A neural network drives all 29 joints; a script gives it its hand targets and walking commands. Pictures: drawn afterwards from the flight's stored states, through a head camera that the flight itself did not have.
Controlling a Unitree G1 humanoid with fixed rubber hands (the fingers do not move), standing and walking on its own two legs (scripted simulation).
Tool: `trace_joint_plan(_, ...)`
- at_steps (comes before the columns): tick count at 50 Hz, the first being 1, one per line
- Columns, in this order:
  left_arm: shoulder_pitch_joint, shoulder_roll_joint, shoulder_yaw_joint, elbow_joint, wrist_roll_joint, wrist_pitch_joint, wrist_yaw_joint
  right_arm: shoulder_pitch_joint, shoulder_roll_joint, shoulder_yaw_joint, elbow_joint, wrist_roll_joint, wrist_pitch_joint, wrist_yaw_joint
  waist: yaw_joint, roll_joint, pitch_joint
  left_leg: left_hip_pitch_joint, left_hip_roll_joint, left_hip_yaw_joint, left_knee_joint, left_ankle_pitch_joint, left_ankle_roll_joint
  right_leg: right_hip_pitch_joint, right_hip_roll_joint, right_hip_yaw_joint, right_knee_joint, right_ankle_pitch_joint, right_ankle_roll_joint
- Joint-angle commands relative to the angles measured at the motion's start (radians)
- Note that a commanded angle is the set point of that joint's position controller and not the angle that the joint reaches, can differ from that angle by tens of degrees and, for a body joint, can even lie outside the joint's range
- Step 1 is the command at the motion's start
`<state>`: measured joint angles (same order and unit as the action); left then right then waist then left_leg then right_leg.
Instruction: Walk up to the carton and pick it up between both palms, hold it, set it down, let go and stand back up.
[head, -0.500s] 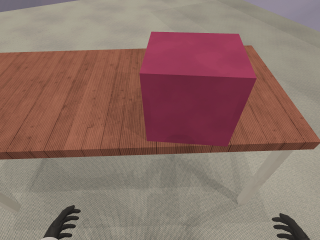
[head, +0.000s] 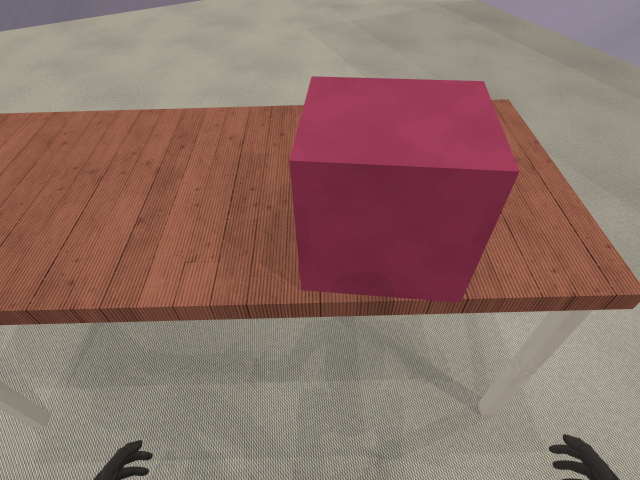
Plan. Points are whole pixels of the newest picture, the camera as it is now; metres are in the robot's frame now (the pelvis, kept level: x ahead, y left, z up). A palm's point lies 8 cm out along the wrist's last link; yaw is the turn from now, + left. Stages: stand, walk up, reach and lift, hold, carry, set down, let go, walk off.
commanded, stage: walk up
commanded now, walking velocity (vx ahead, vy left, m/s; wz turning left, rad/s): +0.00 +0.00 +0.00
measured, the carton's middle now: (387, 191) +0.55 -0.06 +0.06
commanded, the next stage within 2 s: none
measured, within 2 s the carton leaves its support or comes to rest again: neither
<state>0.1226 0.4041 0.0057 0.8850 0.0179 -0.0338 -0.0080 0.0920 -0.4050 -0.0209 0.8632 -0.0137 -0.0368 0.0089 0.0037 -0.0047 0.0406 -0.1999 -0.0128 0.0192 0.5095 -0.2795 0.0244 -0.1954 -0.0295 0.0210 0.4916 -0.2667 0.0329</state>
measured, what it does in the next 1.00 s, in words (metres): walks ahead: right foot, then left foot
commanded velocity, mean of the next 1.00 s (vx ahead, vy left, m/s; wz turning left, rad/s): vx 0.00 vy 0.00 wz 0.00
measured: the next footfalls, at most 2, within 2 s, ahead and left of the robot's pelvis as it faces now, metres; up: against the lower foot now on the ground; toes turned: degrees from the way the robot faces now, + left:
right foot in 0.50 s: +0.16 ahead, -0.23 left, +0.00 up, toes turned -2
left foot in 0.88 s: +0.16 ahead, +0.04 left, +0.00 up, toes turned +0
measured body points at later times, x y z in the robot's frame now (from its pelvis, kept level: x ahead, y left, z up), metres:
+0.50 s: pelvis +0.04 -0.07 -0.01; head +0.05 -0.07 +0.44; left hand +0.16 +0.27 -0.08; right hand +0.08 -0.45 -0.08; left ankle +0.00 +0.10 -0.73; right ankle +0.12 -0.23 -0.73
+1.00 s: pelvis +0.12 -0.04 -0.02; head +0.16 -0.03 +0.43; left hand +0.22 +0.30 -0.11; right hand +0.26 -0.37 -0.10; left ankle +0.15 +0.06 -0.74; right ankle +0.12 -0.21 -0.70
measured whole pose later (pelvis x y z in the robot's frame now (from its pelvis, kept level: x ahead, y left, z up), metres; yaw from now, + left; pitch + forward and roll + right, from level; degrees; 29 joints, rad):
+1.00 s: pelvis +0.12 -0.04 -0.02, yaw +5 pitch -2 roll -2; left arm 0.23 0.47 0.05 0.70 0.00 -0.02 0.04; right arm 0.26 -0.46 -0.06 0.68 -0.02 -0.01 0.02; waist -0.01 0.00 0.13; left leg -0.37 -0.02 -0.02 0.72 -0.32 0.05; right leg -0.36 -0.04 0.02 0.91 -0.60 -0.02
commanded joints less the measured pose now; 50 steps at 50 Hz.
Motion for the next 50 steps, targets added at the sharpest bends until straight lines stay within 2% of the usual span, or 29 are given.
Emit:
trace_joint_plan(1,-0.052,0.146,0.04,-0.034,0.008,-0.011,0.015,-0.052,-0.131,-0.033,-0.033,0.006,-0.007,0.003,-0.013,0.031,-0.115,0.064,0.109,-0.095,-0.125,0.272,0.024,0.065,-0.078,0.049,-0.07,0.249,-0.072)
trace_joint_plan(8,-0.048,0.166,0.031,0.024,-0.011,0.008,0.012,-0.034,-0.176,-0.029,0.045,0.004,-0.004,-0.004,0.003,0.043,-0.058,0.034,0.119,-0.119,-0.198,0.171,0.007,0.069,-0.074,0.063,-0.124,0.168,-0.056)
trace_joint_plan(9,0.009,0.221,0.097,-0.066,0.012,0.004,-0.021,0.104,-0.253,-0.07,0.006,0.001,-0.024,0.001,-0.021,0.019,-0.095,0.113,0.146,-0.211,-0.193,-0.307,0.102,-0.064,-0.003,0.034,0.004,-0.286,-0.093)
trace_joint_plan(10,-0.042,0.209,0.098,-0.052,0.022,0.022,-0.035,0.157,-0.32,-0.102,0.029,-0.016,-0.029,-0.001,-0.05,0.06,0.024,0.108,0.267,-0.387,-0.311,-0.558,0.156,-0.256,0.029,-0.012,0.145,-0.31,-0.09)
trace_joint_plan(11,-0.085,0.205,0.093,-0.097,0.031,0.029,-0.04,0.173,-0.381,-0.128,0.01,-0.016,-0.033,0.001,-0.069,0.127,0.09,0.125,0.37,-0.485,-0.378,-0.575,0.208,-0.392,-0.022,-0.003,0.293,-0.263,-0.06)
trace_joint_plan(12,-0.094,0.201,0.099,-0.104,0.037,0.029,-0.048,0.184,-0.337,-0.119,0.022,-0.02,-0.043,-0.008,-0.063,0.034,0.086,0.14,0.409,-0.566,-0.399,-0.573,0.242,-0.479,-0.032,0.086,0.374,-0.252,-0.073)
trace_joint_plan(14,-0.048,0.183,0.1,-0.112,0.03,0.017,-0.06,0.184,-0.302,-0.117,-0.01,-0.026,-0.058,-0.012,-0.043,-0.004,0.053,0.199,0.384,-0.452,-0.365,-0.349,0.228,-0.494,-0.076,0.076,0.386,-0.172,-0.072)
trace_joint_plan(17,-0.008,0.162,0.097,-0.142,0.028,0.008,-0.078,0.178,-0.244,-0.112,-0.063,-0.017,-0.068,-0.006,-0.031,0.065,0.043,0.245,0.291,-0.246,-0.279,0.032,0.206,-0.466,-0.084,0.01,0.297,-0.121,-0.055)
trace_joint_plan(18,0.008,0.158,0.108,-0.155,0.031,0.01,-0.086,0.199,-0.249,-0.109,-0.081,-0.014,-0.073,-0.006,-0.034,0.051,0.011,0.139,0.279,-0.219,-0.275,0.06,0.203,-0.361,-0.079,0.02,0.287,-0.094,-0.033)
trace_joint_plan(20,0.075,0.166,0.118,-0.161,-0.002,0.007,-0.096,0.059,-0.333,-0.125,-0.12,-0.011,-0.063,0.006,0.042,0.233,0.034,-0.184,0.247,-0.139,-0.291,-0.151,0.14,-0.025,-0.109,0.026,0.137,-0.029,-0.059)
trace_joint_plan(22,0.273,0.194,0.144,-0.079,-0.007,0.001,-0.077,0.002,-0.258,-0.101,-0.165,-0.024,-0.036,0.006,0.123,0.098,-0.047,-0.312,0.095,-0.012,-0.017,-0.219,0.114,0.235,-0.019,-0.071,0.089,0.106,-0.047)
trace_joint_plan(23,0.363,0.235,0.158,-0.056,0.0,0.003,-0.056,0.067,-0.18,-0.082,-0.159,-0.031,-0.029,0.002,0.14,-0.081,-0.093,-0.383,0.034,0.004,0.168,-0.296,0.096,0.324,-0.01,-0.084,0.112,0.084,-0.04)
trace_joint_plan(24,0.357,0.284,0.165,-0.076,0.019,0.003,-0.042,0.167,-0.151,-0.065,-0.165,-0.027,-0.019,-0.004,0.126,-0.204,-0.055,-0.411,-0.042,0.014,0.35,-0.41,0.095,0.249,-0.061,0.021,-0.019,-0.111,-0.062)
trace_joint_plan(25,0.309,0.338,0.171,-0.122,0.041,-0.005,-0.029,0.234,-0.124,-0.053,-0.157,-0.02,-0.011,0.002,0.093,-0.254,-0.024,-0.457,-0.061,-0.062,0.569,-0.382,0.05,0.12,-0.242,0.351,-0.163,-0.402,-0.134)
trace_joint_plan(26,0.206,0.369,0.169,-0.175,0.041,-0.007,-0.026,0.265,-0.17,-0.054,-0.147,-0.009,-0.001,0.004,0.054,-0.178,0.046,-0.435,-0.063,-0.144,0.66,-0.323,0.047,-0.057,-0.393,0.627,-0.355,-0.689,-0.202)
trace_joint_plan(27,0.134,0.405,0.171,-0.193,0.017,-0.011,-0.017,0.256,-0.259,-0.086,-0.149,-0.014,0.002,0.002,0.019,-0.172,0.11,-0.452,-0.003,-0.151,0.64,-0.305,0.03,-0.086,-0.44,0.656,-0.38,-0.732,-0.289)
trace_joint_plan(28,0.107,0.399,0.168,-0.185,0.012,-0.019,-0.01,0.253,-0.279,-0.094,-0.135,-0.001,0.003,0.002,0.013,-0.208,0.115,-0.414,0.016,-0.176,0.621,-0.304,0.032,-0.126,-0.386,0.59,-0.338,-0.663,-0.269)
trace_joint_plan(29,0.111,0.33,0.163,-0.185,0.007,-0.032,-0.008,0.332,-0.279,-0.093,-0.106,0.007,0.006,0.004,-0.022,-0.043,0.119,-0.379,0.018,-0.195,0.608,-0.197,0.019,-0.108,-0.325,0.475,-0.276,-0.471,-0.234)
trace_joint_plan(31,0.138,0.274,0.134,-0.19,0.007,-0.037,0.0,0.344,-0.231,-0.092,-0.1,0.019,0.01,0.005,-0.002,-0.061,0.078,-0.304,0.001,-0.143,0.535,-0.155,0.01,-0.089,-0.22,0.206,-0.168,-0.088,-0.194)
trace_joint_plan(35,0.147,0.299,0.149,-0.208,0.005,-0.042,0.022,0.295,-0.199,-0.089,-0.173,-0.005,0.052,0.028,-0.009,-0.137,0.039,-0.265,0.019,-0.138,0.436,-0.073,-0.018,-0.102,-0.258,0.142,-0.143,0.034,-0.243)
trace_joint_plan(37,0.137,0.306,0.151,-0.221,0.004,-0.042,0.034,0.267,-0.207,-0.106,-0.201,-0.009,0.055,0.031,-0.015,-0.188,0.028,-0.219,0.048,-0.123,0.387,-0.047,-0.023,-0.117,-0.318,0.139,-0.077,0.328,-0.277)
trace_joint_plan(39,0.159,0.28,0.134,-0.231,-0.003,-0.038,0.038,0.222,-0.196,-0.096,-0.209,-0.012,0.047,0.034,0.011,-0.126,0.013,-0.173,0.04,-0.056,0.288,-0.036,-0.009,-0.089,-0.275,0.044,-0.008,0.481,-0.244)
trace_joint_plan(41,0.155,0.29,0.126,-0.225,-0.019,-0.018,0.038,0.25,-0.176,-0.093,-0.203,-0.003,0.04,0.031,0.0,-0.182,-0.065,-0.067,-0.004,0.027,0.17,0.042,0.006,-0.107,-0.213,-0.005,0.134,0.387,-0.2)
trace_joint_plan(43,0.174,0.231,0.104,-0.242,-0.012,0.0,0.037,0.279,-0.192,-0.104,-0.209,-0.018,0.029,0.021,-0.019,-0.061,-0.053,0.022,-0.036,-0.014,0.03,-0.001,0.044,-0.178,-0.155,-0.046,0.279,0.182,-0.154)
trace_joint_plan(45,0.203,0.157,0.073,-0.26,-0.025,0.014,0.04,0.258,-0.301,-0.108,-0.23,-0.021,0.008,0.006,-0.01,0.266,-0.059,0.004,0.312,-0.538,-0.104,0.263,0.185,-0.291,0.037,-0.019,0.473,-0.389,-0.041)
trace_joint_plan(46,0.222,0.245,0.096,-0.24,-0.028,0.019,0.057,0.211,-0.324,-0.103,-0.243,-0.002,0.01,0.008,-0.014,0.287,-0.077,-0.056,0.37,-0.618,-0.113,0.204,0.295,-0.229,0.024,0.057,0.543,-0.427,-0.053)
trace_joint_plan(47,0.211,0.248,0.093,-0.227,-0.027,0.005,0.059,0.184,-0.293,-0.103,-0.248,-0.001,0.012,0.009,0.004,0.197,-0.05,-0.059,0.34,-0.553,-0.076,0.229,0.3,-0.227,-0.029,0.032,0.467,-0.398,-0.056)
trace_joint_plan(48,0.168,0.238,0.093,-0.217,-0.022,0.001,0.056,0.179,-0.224,-0.096,-0.241,0.008,0.012,0.0,-0.006,0.084,-0.008,-0.033,0.287,-0.407,-0.003,0.47,0.258,-0.255,-0.007,0.034,0.445,-0.403,-0.061)
trace_joint_plan(50,0.184,0.211,0.092,-0.199,-0.021,0.004,0.049,0.215,-0.221,-0.078,-0.222,0.005,-0.001,-0.015,-0.007,0.089,-0.04,0.059,0.242,-0.304,0.047,0.734,0.177,-0.275,0.011,0.036,0.419,-0.268,-0.053)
